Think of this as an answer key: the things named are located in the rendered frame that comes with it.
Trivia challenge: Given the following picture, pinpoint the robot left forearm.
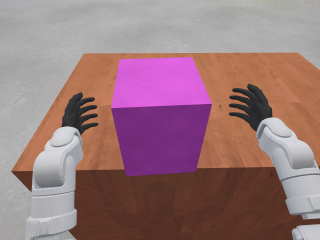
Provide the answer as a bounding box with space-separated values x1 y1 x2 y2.
25 126 84 240

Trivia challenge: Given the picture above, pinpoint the right robot upper arm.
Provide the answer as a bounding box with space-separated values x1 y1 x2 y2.
291 224 320 240

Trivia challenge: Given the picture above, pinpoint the robot left hand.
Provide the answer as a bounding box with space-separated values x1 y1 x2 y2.
61 92 99 136

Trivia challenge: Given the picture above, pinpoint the pedestal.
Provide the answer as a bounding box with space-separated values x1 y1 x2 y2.
11 52 320 240

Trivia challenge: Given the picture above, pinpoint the robot right hand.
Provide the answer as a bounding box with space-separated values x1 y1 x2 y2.
229 84 273 131

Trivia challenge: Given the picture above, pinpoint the robot right forearm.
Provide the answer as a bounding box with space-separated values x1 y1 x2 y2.
256 117 320 220

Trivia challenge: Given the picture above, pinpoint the carton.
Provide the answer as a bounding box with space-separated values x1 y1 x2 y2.
111 57 212 177

